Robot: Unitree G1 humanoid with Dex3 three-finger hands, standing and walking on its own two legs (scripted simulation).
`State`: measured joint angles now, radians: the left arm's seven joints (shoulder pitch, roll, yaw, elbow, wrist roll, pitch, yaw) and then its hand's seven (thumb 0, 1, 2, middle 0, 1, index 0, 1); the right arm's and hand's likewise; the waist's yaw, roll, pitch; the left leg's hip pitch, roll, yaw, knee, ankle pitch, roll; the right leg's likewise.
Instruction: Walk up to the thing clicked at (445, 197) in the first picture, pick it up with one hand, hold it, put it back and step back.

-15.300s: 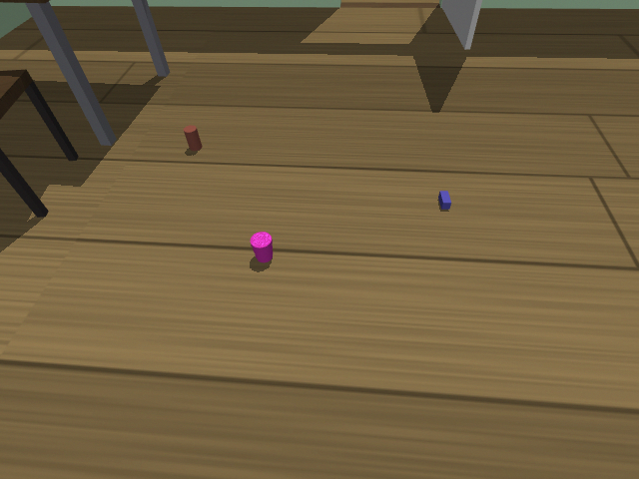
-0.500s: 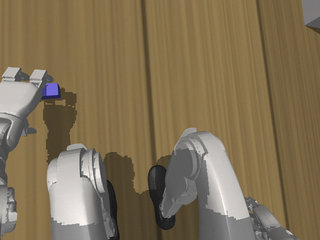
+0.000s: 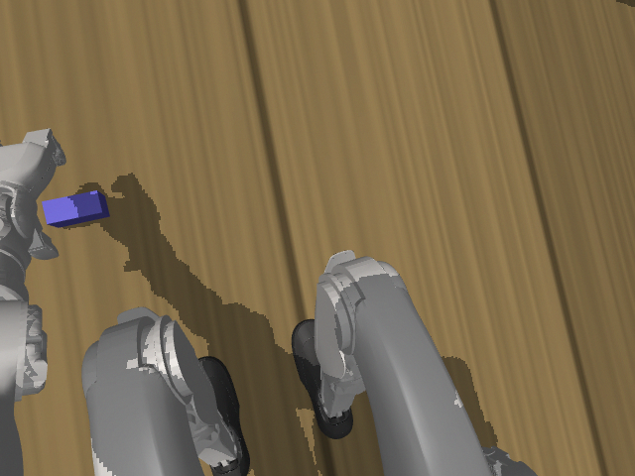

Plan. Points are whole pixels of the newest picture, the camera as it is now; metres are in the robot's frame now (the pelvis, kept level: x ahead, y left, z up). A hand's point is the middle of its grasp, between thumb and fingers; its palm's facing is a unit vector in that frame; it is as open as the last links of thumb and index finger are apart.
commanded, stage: approach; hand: left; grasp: from above
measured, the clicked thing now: (77, 209) +0.49 +0.26 -0.34
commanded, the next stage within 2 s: rest palm in 0.16 s
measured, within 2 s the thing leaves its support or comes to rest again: neither
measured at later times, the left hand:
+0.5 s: hand (57, 212) +0.48 +0.27 -0.27, palm faces -0.35 -0.04 -0.93, open 14.1 cm
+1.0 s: hand (80, 214) +0.47 +0.25 -0.30, palm faces -0.44 -0.06 -0.90, open 14.3 cm
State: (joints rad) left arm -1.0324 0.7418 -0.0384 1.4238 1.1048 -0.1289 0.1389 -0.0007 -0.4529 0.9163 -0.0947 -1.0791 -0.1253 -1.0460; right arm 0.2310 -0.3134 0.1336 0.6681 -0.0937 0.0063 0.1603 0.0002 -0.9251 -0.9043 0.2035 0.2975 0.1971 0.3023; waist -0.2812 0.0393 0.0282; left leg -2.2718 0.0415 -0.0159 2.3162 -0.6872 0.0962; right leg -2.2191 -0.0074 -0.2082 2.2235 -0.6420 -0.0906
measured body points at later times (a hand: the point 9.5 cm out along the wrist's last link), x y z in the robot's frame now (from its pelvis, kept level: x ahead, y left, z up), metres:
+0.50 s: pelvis +0.00 +0.02 -0.04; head +0.28 +0.10 +0.30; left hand +0.49 +0.27 -0.22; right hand +0.10 -0.25 -0.13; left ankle +0.08 +0.10 -0.32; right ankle +0.10 -0.08 -0.32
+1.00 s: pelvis +0.00 +0.00 -0.04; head +0.30 +0.09 +0.28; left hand +0.49 +0.25 -0.25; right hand -0.01 -0.26 -0.09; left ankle +0.08 +0.10 -0.32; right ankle +0.10 -0.08 -0.32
